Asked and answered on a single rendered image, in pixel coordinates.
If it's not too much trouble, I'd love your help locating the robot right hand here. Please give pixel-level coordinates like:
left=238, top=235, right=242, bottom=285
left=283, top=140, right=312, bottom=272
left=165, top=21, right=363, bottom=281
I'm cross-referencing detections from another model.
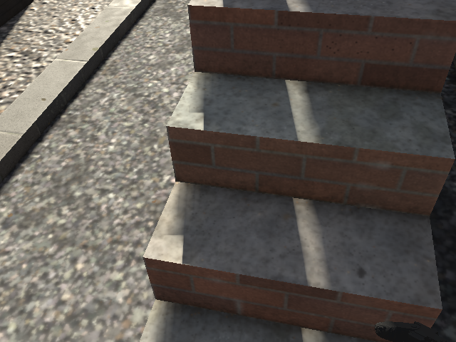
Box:
left=375, top=321, right=449, bottom=342

